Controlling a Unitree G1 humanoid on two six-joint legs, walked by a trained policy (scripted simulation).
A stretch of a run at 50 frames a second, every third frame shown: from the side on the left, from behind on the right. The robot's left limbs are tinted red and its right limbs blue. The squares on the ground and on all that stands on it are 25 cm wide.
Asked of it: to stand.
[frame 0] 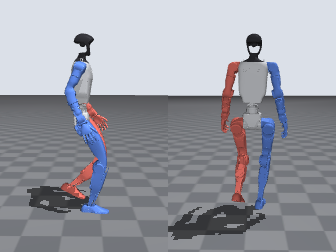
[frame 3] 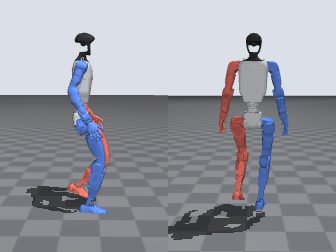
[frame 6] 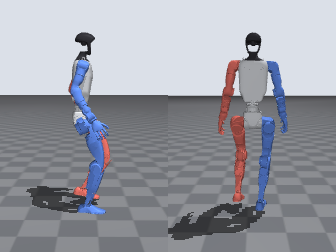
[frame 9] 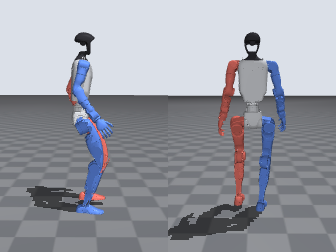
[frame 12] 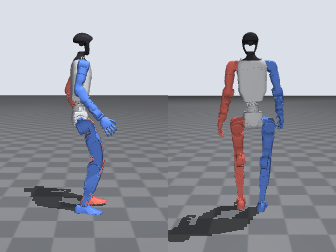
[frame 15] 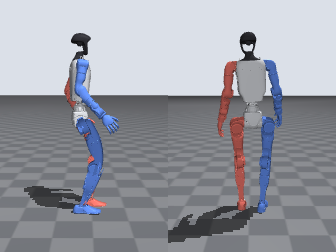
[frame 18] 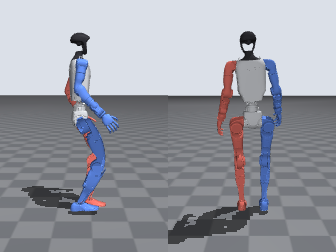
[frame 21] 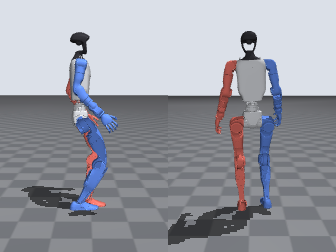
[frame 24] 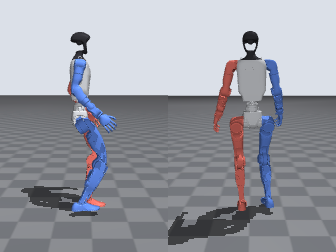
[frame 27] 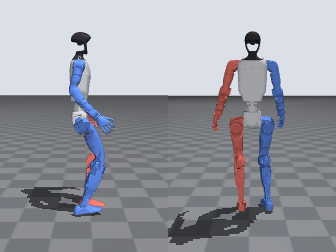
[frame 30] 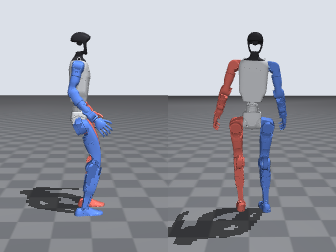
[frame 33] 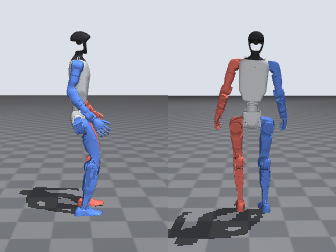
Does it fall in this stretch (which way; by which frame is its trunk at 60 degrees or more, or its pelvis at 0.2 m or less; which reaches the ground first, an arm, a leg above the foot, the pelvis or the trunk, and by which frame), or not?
no
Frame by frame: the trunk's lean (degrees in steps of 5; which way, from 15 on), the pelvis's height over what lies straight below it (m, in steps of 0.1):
0: 5, 0.8
3: 5, 0.8
6: 5, 0.8
9: 5, 0.8
12: 5, 0.8
15: 5, 0.8
18: 5, 0.8
21: 5, 0.8
24: 0, 0.8
27: 0, 0.8
30: 5, 0.8
33: 5, 0.8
